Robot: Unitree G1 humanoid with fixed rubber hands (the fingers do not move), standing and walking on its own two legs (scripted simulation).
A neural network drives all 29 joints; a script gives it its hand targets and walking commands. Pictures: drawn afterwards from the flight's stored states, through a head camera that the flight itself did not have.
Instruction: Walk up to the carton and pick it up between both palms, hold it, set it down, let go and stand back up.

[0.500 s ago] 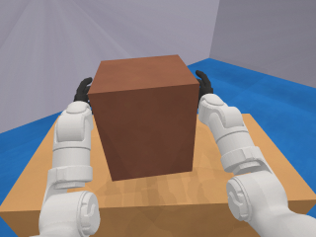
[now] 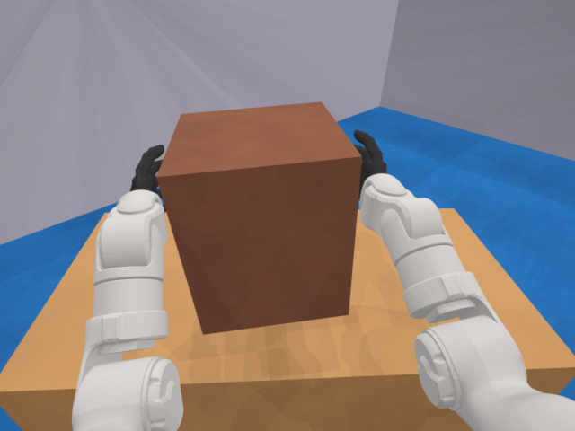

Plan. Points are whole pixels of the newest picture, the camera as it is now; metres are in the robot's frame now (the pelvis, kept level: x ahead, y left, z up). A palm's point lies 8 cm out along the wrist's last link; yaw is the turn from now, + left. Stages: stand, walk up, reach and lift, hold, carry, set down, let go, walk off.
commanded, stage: hold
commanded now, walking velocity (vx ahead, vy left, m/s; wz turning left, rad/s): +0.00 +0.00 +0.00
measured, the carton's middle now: (264, 214) +0.37 +0.01 +0.19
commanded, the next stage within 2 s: set down in 0.30 s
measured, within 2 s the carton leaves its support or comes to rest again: neither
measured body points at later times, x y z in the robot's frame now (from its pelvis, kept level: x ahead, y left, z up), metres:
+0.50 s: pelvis -0.01 +0.00 +0.00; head -0.09 +0.02 +0.44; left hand +0.37 +0.16 +0.23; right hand +0.37 -0.14 +0.24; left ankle +0.02 +0.12 -0.75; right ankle +0.01 -0.10 -0.75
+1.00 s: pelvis +0.00 +0.01 +0.00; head -0.04 +0.06 +0.45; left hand +0.40 +0.17 +0.17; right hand +0.37 -0.13 +0.17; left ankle +0.02 +0.12 -0.75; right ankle +0.01 -0.10 -0.75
